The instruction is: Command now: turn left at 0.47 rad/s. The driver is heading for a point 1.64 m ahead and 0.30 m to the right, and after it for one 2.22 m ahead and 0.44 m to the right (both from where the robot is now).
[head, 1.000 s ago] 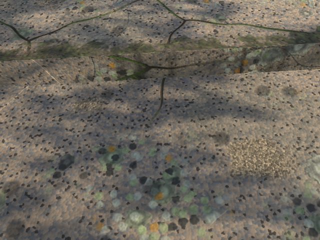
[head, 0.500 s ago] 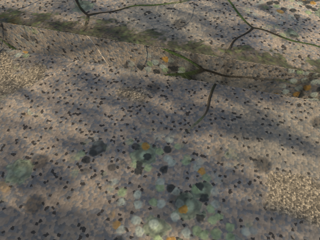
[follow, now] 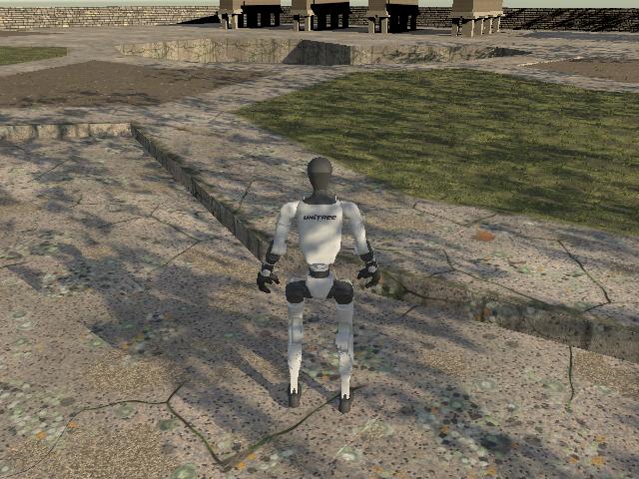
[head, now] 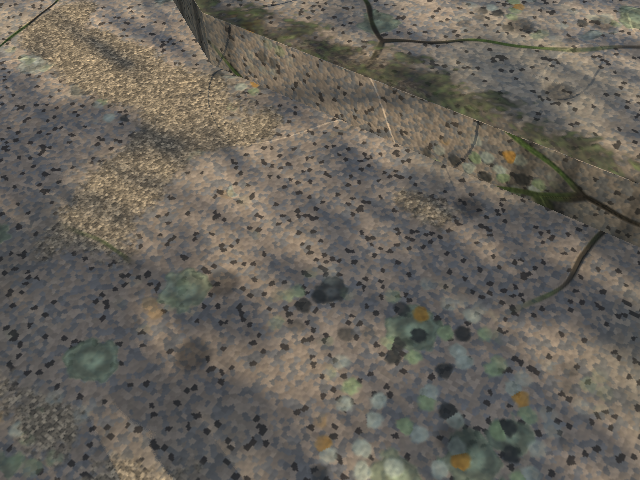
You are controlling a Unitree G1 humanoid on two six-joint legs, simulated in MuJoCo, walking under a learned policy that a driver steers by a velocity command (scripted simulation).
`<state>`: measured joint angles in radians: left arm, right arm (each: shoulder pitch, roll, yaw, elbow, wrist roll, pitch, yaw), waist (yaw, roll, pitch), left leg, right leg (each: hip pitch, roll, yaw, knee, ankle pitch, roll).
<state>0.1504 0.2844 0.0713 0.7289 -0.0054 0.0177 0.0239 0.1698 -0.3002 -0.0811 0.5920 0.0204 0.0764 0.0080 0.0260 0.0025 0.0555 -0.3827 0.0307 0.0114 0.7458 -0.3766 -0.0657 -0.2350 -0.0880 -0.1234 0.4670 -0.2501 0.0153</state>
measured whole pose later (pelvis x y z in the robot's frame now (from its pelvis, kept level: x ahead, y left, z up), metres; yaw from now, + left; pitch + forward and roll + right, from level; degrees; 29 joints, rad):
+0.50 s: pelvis +0.07 +0.01 +0.00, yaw +5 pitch +2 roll +1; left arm 0.15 0.30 0.05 0.78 -0.02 -0.06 -0.03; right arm 0.33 -0.30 -0.06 0.73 0.02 -0.03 0.01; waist -0.05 0.00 -0.02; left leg -0.11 -0.02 -0.03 0.35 -0.28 0.03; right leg -0.39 -0.04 -0.02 0.56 -0.22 -0.01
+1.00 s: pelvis +0.30 +0.01 -0.01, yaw +5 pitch +3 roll -1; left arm 0.44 0.29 0.04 0.87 -0.02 -0.06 0.00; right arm 0.02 -0.25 -0.03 0.63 0.02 -0.08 0.06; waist 0.10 0.03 0.03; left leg -0.59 0.03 0.01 0.52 0.01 0.03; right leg 0.12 0.02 -0.02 0.21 -0.38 -0.02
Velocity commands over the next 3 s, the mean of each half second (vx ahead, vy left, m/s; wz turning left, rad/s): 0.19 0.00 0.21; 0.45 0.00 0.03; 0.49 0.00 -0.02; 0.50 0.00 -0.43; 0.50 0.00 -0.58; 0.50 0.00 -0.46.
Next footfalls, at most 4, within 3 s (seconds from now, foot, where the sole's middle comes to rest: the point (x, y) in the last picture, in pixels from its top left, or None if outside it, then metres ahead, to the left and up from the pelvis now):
0.04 left None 0.04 0.13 -0.78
0.54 right None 0.17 -0.11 -0.78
1.04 left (272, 452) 0.50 0.15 -0.78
1.58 right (374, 321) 0.81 -0.07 -0.78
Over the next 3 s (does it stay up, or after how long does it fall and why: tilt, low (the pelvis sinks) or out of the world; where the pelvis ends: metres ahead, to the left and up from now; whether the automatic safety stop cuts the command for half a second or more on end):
stays up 1.31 -0.15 0.01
